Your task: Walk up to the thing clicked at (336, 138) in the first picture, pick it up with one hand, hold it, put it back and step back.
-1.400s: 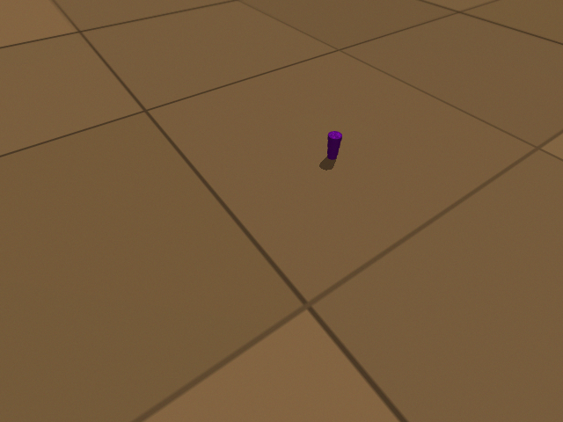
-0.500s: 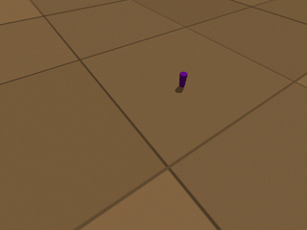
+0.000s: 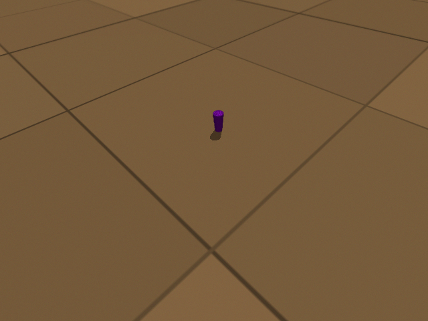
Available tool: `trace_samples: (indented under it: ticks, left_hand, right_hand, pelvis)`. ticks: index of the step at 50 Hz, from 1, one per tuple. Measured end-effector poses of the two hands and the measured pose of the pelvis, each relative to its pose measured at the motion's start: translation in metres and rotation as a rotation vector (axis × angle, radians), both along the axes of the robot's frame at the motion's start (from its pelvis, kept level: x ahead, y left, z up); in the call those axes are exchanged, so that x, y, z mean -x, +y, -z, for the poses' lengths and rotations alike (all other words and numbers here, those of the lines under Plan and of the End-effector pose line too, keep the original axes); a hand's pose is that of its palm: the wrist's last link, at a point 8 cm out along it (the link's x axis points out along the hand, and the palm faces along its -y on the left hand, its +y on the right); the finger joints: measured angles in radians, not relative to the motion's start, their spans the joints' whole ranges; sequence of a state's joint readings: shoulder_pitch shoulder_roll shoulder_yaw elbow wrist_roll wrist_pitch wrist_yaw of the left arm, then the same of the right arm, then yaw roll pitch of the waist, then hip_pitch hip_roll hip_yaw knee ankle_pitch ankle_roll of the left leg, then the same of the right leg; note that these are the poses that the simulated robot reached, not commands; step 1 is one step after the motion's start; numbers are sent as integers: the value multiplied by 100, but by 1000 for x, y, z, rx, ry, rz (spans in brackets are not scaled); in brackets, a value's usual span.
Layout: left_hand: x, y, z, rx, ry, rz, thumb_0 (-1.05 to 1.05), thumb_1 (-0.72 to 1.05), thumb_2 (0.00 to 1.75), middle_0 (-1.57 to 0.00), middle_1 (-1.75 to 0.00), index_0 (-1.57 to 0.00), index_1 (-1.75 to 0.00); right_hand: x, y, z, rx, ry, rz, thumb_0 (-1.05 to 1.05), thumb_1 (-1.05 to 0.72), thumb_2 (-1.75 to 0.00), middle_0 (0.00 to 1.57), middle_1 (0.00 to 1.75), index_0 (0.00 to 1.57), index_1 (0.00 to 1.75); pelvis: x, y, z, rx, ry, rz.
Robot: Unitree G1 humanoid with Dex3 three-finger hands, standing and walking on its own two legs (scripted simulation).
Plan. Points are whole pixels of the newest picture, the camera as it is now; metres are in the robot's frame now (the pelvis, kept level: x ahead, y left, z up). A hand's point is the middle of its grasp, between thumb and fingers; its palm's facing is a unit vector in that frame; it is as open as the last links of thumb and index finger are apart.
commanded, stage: walk up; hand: left
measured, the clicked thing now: (218, 121) +1.62 -0.06 -0.69
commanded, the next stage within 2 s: none
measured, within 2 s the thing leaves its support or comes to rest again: neither
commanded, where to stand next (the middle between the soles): +1.25 -0.19 m, yaw -10 degrees
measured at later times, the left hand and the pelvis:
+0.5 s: hand (120, 286) +0.27 +0.23 -0.15, palm faces -0.10 -0.94 -0.33, open 7.4 cm; pelvis +0.22 -0.04 -0.01, yaw -6 degrees
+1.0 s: hand (168, 159) +0.66 +0.15 -0.12, palm faces -0.22 -0.88 -0.42, open 7.4 cm; pelvis +0.48 -0.10 -0.02, yaw -10 degrees
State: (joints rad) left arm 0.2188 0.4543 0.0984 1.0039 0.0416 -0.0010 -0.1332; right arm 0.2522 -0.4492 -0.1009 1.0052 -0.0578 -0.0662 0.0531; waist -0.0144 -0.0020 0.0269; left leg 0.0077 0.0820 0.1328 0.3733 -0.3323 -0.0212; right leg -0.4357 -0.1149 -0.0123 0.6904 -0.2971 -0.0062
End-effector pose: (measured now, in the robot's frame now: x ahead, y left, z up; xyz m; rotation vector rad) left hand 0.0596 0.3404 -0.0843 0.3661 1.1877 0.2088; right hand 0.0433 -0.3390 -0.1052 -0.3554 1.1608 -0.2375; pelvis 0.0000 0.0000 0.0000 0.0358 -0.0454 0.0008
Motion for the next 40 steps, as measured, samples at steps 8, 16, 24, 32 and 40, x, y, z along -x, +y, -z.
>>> trace_samples:
  ticks: [8, 16, 24, 32, 40]
  left_hand:
    - [-69, -49, 4, -36, -103, 9, 0, 90, 90, -20, -30, -20, -30]
    - [-108, -82, 6, 35, -16, 34, 0, 90, 90, -21, -30, -20, -30]
    - [-193, -70, 28, 63, 1, 63, 0, 90, 90, -21, -30, -21, -30]
    - [-325, -59, 36, 42, -1, 172, 1, 90, 90, -20, -30, -20, -30]
    - [-460, -85, 8, 41, -85, 275, 0, 90, 90, -20, -30, -20, -30]
  right_hand:
    - [-62, -47, 24, -16, 16, 14, 1, -91, -90, 20, 30, 20, 30]
    - [-141, -38, -3, -75, -53, -19, 0, -90, -90, 20, 30, 20, 30]
    - [-225, -34, -12, -16, -37, -10, 0, -90, -90, 20, 30, 20, 30]
    - [-293, -20, -23, 13, -144, 74, 0, -90, -90, 20, 30, 20, 30]
    - [-308, -31, -17, -18, -34, 147, 0, -90, -90, 21, 30, 20, 30]
  pelvis:
    - [-58, -44, 17, 34, -18, 34]
    - [-122, -55, -4, 44, 3, 75]
    - [-211, -44, 5, 70, 21, 95]
    - [-295, -32, 7, 26, 12, 142]
    - [-373, -48, -3, 7, 13, 177]
